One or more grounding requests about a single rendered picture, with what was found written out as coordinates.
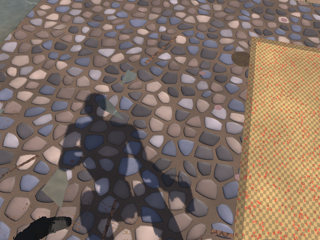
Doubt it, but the left robot hand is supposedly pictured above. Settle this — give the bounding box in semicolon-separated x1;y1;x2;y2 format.
13;216;72;240

